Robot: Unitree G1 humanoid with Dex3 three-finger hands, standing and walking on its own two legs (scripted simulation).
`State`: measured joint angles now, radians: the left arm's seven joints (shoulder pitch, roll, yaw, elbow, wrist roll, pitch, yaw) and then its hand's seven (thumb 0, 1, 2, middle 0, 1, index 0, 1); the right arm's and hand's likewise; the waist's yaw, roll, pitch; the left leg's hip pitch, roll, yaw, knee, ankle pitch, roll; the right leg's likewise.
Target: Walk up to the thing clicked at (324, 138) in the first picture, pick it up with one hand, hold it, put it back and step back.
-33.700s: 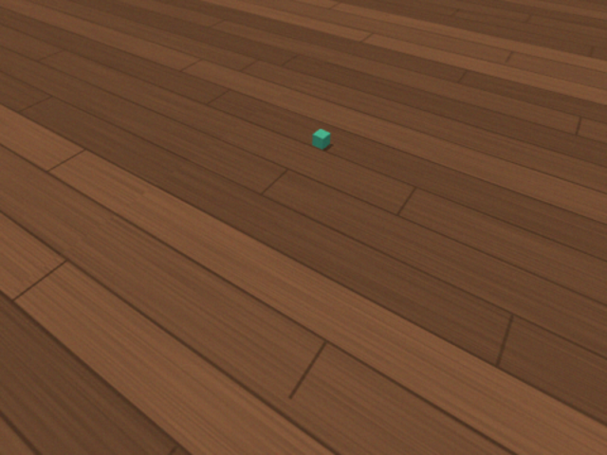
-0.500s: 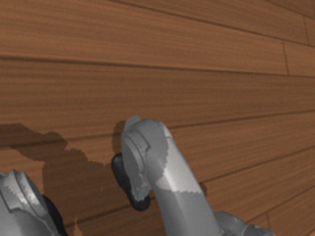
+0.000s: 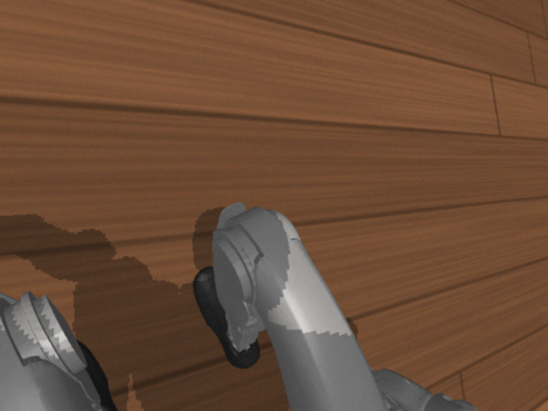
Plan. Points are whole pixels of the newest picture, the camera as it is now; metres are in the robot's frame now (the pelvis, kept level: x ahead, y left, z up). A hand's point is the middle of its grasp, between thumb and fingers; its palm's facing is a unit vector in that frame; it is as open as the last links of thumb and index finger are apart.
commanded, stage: open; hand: left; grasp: from above
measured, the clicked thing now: out of the picture +0.40 +0.34 -0.28
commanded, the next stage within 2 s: withdraw in 0.02 s
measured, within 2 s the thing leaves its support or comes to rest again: neither
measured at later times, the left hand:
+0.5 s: hand out of the picture +0.43 +0.37 -0.17, palm faces +0.03 -0.38 -0.92, open 13.6 cm
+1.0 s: hand out of the picture +0.37 +0.33 -0.14, palm faces -0.43 -0.27 -0.86, open 14.0 cm
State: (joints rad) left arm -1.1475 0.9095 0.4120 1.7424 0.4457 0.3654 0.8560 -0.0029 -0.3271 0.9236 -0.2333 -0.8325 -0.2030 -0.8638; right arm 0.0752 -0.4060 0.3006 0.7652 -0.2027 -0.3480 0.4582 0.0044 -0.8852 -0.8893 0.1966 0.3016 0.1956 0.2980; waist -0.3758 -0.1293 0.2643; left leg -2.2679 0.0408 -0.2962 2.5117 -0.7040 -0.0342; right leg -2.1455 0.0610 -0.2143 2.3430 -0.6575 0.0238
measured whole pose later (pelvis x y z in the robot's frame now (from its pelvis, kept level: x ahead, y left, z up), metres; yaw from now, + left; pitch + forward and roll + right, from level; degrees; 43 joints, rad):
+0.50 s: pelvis +0.00 +0.00 +0.01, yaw +1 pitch +29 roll -12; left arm -1.03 0.76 0.31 1.38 0.58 0.44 0.67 0.00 -0.41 0.92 -0.13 -0.97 -0.14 -0.95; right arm 0.16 -0.36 0.18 0.80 -0.14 -0.29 0.43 0.01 -0.89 -0.89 0.20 0.30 0.20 0.30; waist -0.28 -0.02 0.09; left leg -2.30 0.05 -0.24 2.45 -0.69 -0.02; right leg -2.19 0.05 -0.17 2.31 -0.65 0.02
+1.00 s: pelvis +0.00 -0.01 +0.02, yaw +7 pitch +30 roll -6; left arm -0.84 0.57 0.08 1.40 0.99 0.04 0.36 0.00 -0.50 0.97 -0.09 -1.01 -0.10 -1.00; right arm 0.15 -0.32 0.08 0.81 -0.11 -0.21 0.20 0.01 -0.91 -0.89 0.20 0.30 0.20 0.30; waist -0.19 0.02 -0.05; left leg -2.26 0.04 -0.12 2.36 -0.64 -0.01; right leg -2.19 0.02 -0.08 2.31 -0.66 0.01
